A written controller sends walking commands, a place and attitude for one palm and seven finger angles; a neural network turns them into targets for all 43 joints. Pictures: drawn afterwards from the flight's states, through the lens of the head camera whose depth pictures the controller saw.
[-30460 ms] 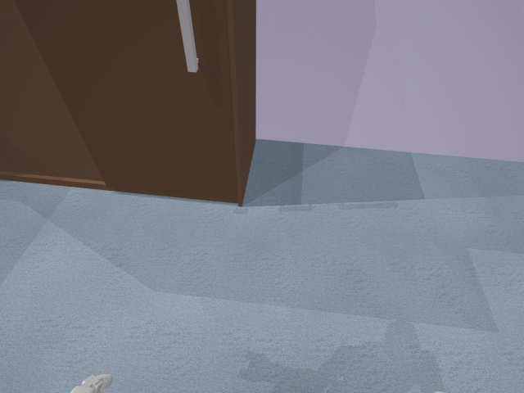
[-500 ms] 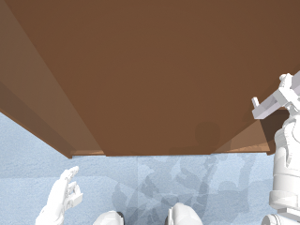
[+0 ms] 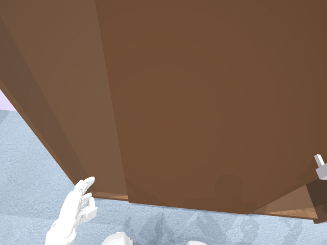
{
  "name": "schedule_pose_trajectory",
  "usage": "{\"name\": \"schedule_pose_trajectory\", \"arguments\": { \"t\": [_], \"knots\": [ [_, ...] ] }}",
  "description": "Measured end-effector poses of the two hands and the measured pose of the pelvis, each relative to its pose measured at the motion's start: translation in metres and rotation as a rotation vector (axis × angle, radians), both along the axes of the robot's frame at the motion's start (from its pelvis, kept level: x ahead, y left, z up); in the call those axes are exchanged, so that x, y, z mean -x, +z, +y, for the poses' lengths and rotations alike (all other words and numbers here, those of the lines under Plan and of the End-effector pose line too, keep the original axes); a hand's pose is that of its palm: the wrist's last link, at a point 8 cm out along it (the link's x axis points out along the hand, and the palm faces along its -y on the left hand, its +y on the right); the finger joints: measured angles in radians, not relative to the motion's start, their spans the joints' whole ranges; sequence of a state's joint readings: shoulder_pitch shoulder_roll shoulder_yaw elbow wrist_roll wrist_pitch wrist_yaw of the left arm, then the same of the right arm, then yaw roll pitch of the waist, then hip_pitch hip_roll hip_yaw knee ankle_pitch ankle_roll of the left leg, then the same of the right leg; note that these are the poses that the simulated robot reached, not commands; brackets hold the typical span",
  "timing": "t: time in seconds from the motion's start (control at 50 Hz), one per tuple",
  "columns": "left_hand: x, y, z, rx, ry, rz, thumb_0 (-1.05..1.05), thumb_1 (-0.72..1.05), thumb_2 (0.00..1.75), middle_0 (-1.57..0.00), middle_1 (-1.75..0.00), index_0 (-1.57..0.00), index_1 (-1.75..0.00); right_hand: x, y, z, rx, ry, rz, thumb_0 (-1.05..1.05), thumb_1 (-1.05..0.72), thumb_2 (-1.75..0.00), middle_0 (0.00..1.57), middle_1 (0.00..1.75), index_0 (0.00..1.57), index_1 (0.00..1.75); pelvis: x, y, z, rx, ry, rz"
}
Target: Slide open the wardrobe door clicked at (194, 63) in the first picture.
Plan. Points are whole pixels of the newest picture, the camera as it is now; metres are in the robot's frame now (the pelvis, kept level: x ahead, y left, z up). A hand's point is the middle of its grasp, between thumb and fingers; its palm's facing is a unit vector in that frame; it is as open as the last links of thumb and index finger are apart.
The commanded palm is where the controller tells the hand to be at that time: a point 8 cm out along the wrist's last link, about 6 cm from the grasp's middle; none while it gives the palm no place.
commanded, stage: stop walking and hold the door there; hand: right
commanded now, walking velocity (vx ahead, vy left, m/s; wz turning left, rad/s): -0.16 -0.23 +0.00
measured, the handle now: out of the picture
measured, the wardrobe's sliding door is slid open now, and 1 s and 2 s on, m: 0.43 0.43 0.43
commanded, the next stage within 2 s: none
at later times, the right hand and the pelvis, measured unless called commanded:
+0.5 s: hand out of the picture +0.28 -0.41 +0.15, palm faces +0.64 +0.72 -0.28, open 7.2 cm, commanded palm +0.22 -0.42 +0.13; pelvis -0.05 -0.03 +0.02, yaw +2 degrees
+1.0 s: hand out of the picture +0.28 -0.41 +0.15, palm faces +0.61 +0.73 -0.29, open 7.1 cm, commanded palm +0.23 -0.42 +0.13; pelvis -0.09 -0.04 +0.02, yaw +4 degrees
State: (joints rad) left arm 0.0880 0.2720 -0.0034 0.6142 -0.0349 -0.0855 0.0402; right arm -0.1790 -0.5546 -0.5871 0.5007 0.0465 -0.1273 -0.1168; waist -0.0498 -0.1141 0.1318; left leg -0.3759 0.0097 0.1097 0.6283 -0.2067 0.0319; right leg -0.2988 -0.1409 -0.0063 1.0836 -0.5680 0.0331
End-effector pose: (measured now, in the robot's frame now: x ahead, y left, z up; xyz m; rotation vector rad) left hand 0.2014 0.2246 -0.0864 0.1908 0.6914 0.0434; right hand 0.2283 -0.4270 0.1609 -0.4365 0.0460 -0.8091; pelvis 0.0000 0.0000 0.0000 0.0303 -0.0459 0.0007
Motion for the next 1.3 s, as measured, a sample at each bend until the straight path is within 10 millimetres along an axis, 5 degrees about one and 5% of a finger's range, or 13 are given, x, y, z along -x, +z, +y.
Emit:
{"name": "schedule_pose_trajectory", "arguments": {
  "t": [0.08, 0.24, 0.32, 0.46, 0.6, 0.9, 1.14, 1.3],
  "knots": [
    [0.021, -0.004, 0.032, -0.033, 0.104, 0.028, 0.01, 0.91, 0.9, -0.2, -0.3, -0.21, -0.3, 0.001, 0.003, 0.0, -0.008, -0.015, 0.031, -0.23, -0.52, -0.72, 0.42, 1.34, 0.22, 1.34, 0.008, 0.004, -0.005, 0.03, 0.008, -0.001],
    [0.104, 0.012, 0.058, -0.178, 0.187, 0.137, 0.01, 0.91, 0.9, -0.2, -0.3, -0.2, -0.3, 0.001, -0.004, -0.007, -0.045, 0.056, -0.065, -0.22, -0.5, -0.73, 0.39, 1.4, 0.26, 1.31, 0.026, 0.006, -0.015, 0.033, -0.006, 0.008],
    [0.143, 0.016, 0.049, -0.212, 0.227, 0.171, 0.01, 0.91, 0.9, -0.2, -0.3, -0.2, -0.3, 0.001, -0.008, -0.008, -0.065, 0.097, -0.119, -0.21, -0.52, -0.74, 0.37, 1.4, 0.25, 1.28, 0.039, 0.005, -0.027, 0.016, 0.009, -0.006],
    [0.185, 0.016, 0.002, -0.11, 0.22, 0.252, 0.01, 0.91, 0.9, -0.2, -0.3, -0.2, -0.3, 0.002, -0.003, -0.006, -0.12, 0.107, -0.065, -0.17, -0.56, -0.71, 0.3, 1.38, 0.22, 1.3, 0.047, 0.025, -0.031, -0.021, 0.025, 0.029],
    [0.191, -0.002, -0.012, -0.038, 0.186, 0.259, 0.01, 0.9, 0.9, -0.2, -0.3, -0.21, -0.3, 0.001, 0.0, -0.003, -0.093, 0.092, -0.017, -0.17, -0.59, -0.72, 0.29, 1.34, 0.17, 1.32, 0.064, 0.019, -0.026, 0.008, 0.069, 0.058],
    [0.21, 0.019, 0.027, -0.176, 0.282, 0.192, 0.01, 0.91, 0.9, -0.2, -0.3, -0.2, -0.3, 0.001, 0.002, -0.008, -0.147, 0.132, -0.012, -0.14, -0.57, -0.72, 0.28, 1.35, 0.23, 1.33, 0.087, 0.018, -0.039, 0.014, 0.062, 0.035],
    [0.231, 0.001, 0.014, -0.126, 0.261, 0.278, 0.01, 0.91, 0.9, -0.2, -0.3, -0.21, -0.3, 0.001, 0.003, -0.006, -0.146, 0.119, 0.013, -0.14, -0.58, -0.74, 0.27, 1.34, 0.21, 1.34, 0.093, 0.018, -0.039, 0.002, 0.06, 0.043],
    [0.223, -0.007, -0.005, -0.156, 0.235, 0.312, 0.01, 0.91, 0.9, -0.2, -0.3, -0.2, -0.3, -0.004, -0.001, -0.015, -0.137, 0.235, 0.016, -0.17, -0.55, -0.79, 0.31, 1.36, 0.3, 1.37, 0.093, 0.014, -0.074, 0.024, 0.008, 0.026]
  ]
}}
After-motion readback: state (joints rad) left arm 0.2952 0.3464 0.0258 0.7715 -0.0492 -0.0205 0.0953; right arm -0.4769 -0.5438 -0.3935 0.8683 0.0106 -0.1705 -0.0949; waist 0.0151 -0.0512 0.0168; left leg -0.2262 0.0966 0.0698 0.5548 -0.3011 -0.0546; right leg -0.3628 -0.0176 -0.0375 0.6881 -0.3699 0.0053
